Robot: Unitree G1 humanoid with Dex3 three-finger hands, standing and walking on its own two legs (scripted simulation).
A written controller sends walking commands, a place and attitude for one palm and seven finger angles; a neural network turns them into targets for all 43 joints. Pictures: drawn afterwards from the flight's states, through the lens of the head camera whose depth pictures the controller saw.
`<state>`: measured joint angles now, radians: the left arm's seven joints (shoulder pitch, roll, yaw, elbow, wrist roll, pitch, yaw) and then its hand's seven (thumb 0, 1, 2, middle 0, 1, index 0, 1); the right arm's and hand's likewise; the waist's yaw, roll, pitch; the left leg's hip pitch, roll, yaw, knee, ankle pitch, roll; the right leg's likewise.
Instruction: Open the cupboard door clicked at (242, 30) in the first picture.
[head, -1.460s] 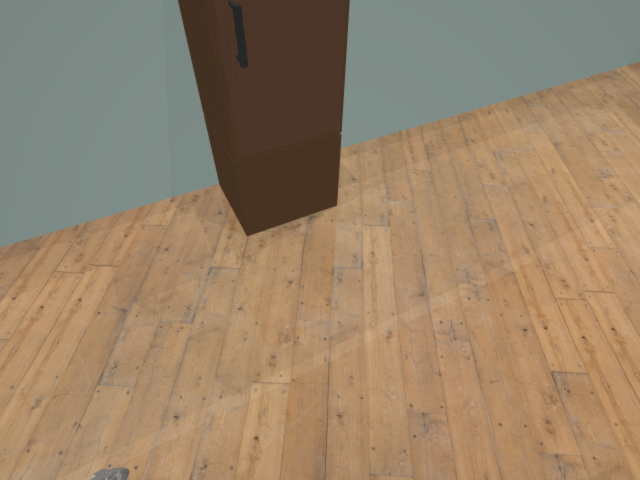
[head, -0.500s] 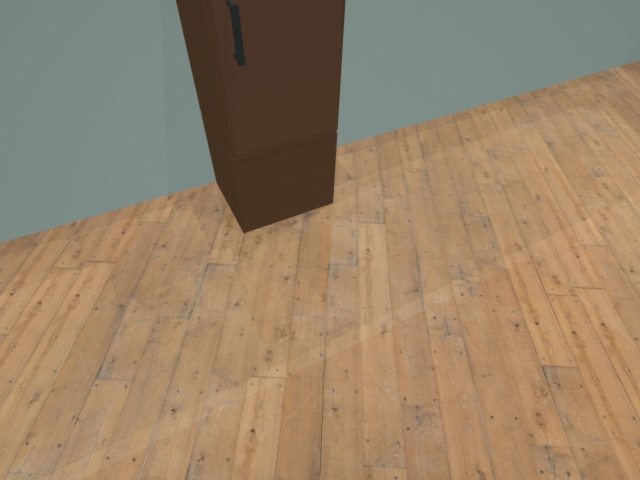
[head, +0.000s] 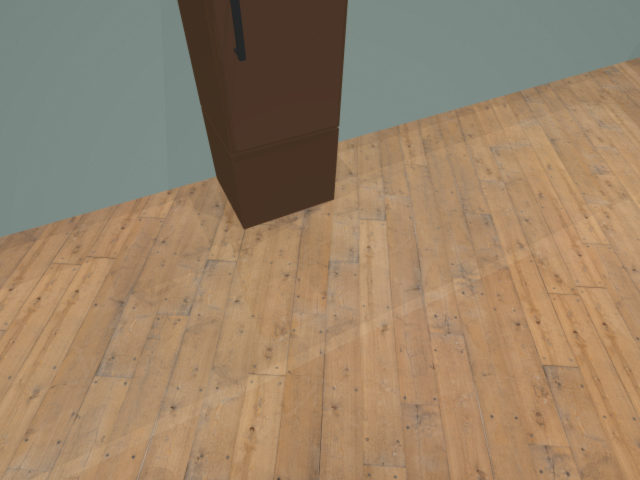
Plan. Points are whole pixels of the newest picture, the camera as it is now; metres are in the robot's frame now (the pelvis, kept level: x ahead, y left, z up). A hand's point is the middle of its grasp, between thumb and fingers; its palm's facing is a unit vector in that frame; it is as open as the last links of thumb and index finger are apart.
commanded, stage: walk to a spot facing it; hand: left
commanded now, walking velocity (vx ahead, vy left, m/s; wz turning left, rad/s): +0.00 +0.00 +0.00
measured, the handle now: (235, 27) +1.20 +0.31 +0.06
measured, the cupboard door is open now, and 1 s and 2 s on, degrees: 0 0 0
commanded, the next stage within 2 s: none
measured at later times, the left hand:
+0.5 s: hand out of the picture +0.09 +0.16 -0.19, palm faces -0.10 -0.97 -0.21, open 7.4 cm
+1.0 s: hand (238, 351) +0.37 +0.17 -0.20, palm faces -0.35 -0.92 -0.18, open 7.4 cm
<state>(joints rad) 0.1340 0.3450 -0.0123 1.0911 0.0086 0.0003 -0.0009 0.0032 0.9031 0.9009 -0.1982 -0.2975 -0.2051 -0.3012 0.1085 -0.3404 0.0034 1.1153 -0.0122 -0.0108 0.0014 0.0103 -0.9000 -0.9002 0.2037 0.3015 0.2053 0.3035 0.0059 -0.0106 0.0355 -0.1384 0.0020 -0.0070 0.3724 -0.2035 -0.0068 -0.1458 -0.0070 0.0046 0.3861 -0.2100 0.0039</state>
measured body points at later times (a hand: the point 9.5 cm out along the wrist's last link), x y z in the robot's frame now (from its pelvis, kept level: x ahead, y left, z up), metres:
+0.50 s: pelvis +0.07 -0.03 -0.02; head +0.08 -0.05 +0.43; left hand +0.10 +0.21 -0.17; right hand +0.03 -0.29 -0.18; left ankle +0.01 +0.11 -0.69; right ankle +0.04 -0.11 -0.75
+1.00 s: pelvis +0.28 -0.01 -0.02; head +0.32 +0.01 +0.43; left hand +0.39 +0.22 -0.18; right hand +0.29 -0.26 -0.14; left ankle +0.36 +0.05 -0.75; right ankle +0.15 -0.09 -0.64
